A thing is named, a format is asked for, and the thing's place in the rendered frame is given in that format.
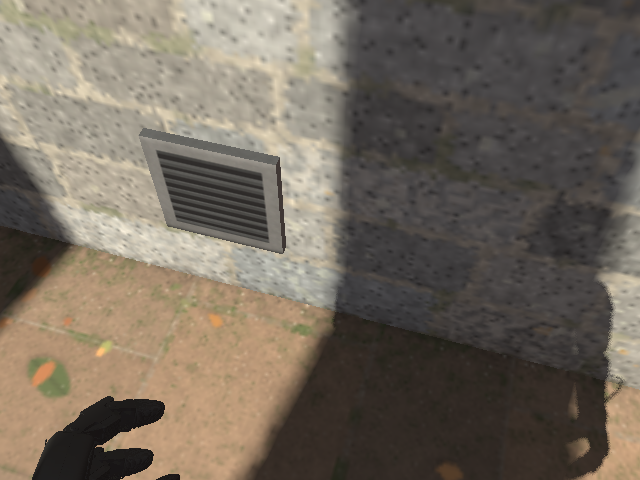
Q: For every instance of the robot left hand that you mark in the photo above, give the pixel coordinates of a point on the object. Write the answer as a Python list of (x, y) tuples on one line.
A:
[(71, 454)]

